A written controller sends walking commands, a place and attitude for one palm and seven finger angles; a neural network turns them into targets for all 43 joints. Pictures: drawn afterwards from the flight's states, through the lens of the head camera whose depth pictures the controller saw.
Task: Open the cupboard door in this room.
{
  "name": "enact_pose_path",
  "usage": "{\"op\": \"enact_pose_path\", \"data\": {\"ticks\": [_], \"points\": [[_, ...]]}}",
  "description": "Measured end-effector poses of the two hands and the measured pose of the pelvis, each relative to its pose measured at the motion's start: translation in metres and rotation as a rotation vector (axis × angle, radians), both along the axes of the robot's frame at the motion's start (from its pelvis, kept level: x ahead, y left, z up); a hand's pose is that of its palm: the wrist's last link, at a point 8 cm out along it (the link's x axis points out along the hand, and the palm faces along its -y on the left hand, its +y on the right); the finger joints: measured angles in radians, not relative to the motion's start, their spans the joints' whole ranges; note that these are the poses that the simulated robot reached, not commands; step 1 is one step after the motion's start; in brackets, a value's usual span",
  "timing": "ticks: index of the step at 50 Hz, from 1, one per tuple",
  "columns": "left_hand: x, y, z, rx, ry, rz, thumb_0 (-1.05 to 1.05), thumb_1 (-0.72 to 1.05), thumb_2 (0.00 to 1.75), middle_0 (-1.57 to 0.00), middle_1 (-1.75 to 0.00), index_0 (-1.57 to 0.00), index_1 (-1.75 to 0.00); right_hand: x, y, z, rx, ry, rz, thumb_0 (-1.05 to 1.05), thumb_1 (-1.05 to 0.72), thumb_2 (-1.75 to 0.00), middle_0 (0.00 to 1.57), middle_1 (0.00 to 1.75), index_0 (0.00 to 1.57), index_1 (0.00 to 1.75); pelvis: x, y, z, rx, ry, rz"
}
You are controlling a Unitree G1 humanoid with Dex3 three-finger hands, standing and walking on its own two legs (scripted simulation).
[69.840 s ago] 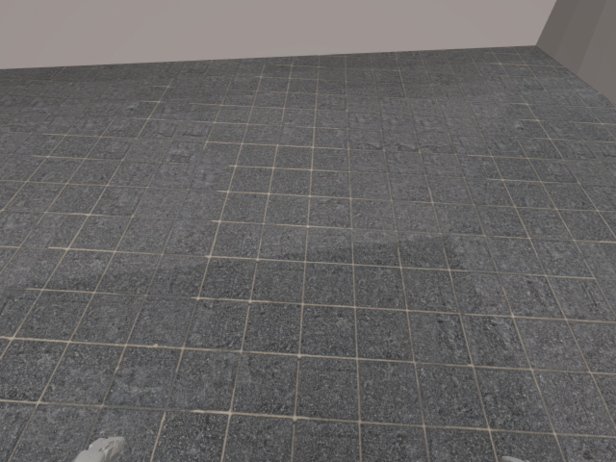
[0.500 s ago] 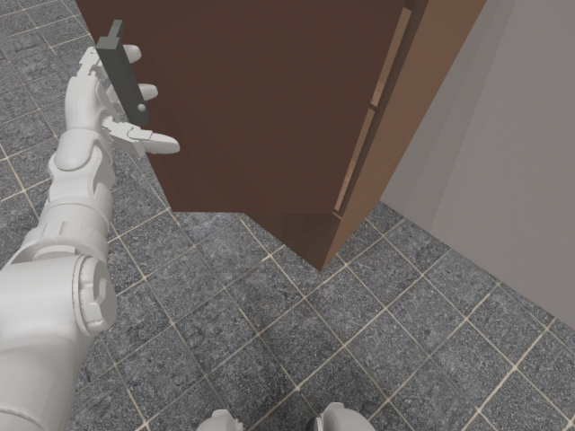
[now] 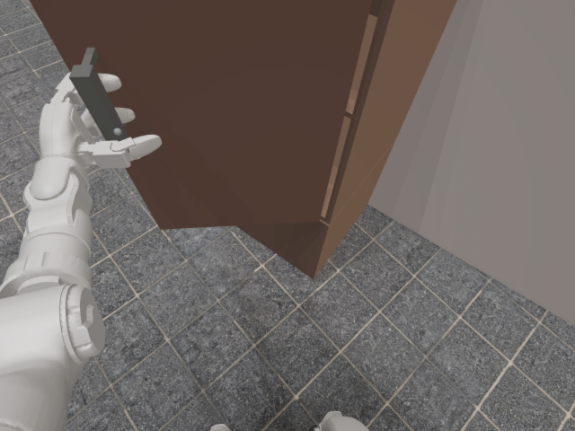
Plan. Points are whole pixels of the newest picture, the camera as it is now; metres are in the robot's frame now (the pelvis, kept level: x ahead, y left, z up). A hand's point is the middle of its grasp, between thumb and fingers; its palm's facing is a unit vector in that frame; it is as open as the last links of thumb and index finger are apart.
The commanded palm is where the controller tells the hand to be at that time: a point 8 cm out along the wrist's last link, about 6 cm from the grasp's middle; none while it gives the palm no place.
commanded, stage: close the thumb around the handle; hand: left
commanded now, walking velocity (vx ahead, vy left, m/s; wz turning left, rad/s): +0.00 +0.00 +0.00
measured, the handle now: (105, 100) +0.55 +0.22 +0.11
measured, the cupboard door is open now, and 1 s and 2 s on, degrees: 41 57 84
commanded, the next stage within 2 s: pull the door open along its arc in 0.38 s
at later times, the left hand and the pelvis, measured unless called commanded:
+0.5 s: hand (116, 133) +0.49 +0.20 +0.11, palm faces +0.06 -1.00 +0.00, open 5.9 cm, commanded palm +0.46 +0.25 +0.11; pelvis -0.01 +0.00 +0.00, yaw +0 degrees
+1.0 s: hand (127, 190) +0.40 +0.17 +0.11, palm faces +0.08 -1.00 +0.04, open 6.3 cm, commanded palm +0.34 +0.23 +0.11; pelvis +0.01 +0.01 +0.01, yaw -1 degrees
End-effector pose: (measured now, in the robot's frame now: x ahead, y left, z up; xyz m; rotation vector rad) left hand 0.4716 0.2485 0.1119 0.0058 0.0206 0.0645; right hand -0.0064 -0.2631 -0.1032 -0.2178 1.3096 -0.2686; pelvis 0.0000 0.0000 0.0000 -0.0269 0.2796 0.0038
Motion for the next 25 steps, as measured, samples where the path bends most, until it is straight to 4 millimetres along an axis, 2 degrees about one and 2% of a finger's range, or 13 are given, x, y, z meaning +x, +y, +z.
{"op": "enact_pose_path", "data": {"ticks": [8, 14, 25], "points": [[-0.005, 0.001, 0.000, -0.004, -0.001, -0.003, -0.01, 0.37, 0.67, -0.34, -1.27, -0.34, -1.29, 0.013, -0.001, 0.000, -0.010, -0.041, 0.015, 0.01, -0.91, -0.90, 0.21, 0.30, 0.20, 0.30, -0.003, 0.001, 0.000, 0.000, -0.009, 0.003], [-0.004, 0.001, 0.000, -0.004, 0.001, -0.006, 0.00, 0.67, 0.80, -0.36, -1.29, -0.36, -1.32, 0.015, 0.002, -0.001, -0.009, -0.051, 0.021, 0.01, -0.91, -0.90, 0.21, 0.30, 0.20, 0.30, -0.005, 0.002, -0.001, 0.000, -0.008, 0.003], [-0.004, 0.000, 0.000, -0.004, 0.000, -0.002, 0.00, 0.71, 0.81, -0.34, -1.32, -0.34, -1.34, -0.003, 0.008, -0.004, 0.002, -0.012, 0.015, 0.01, -0.90, -0.90, 0.21, 0.30, 0.20, 0.30, -0.010, 0.005, -0.003, -0.001, -0.003, 0.007]]}}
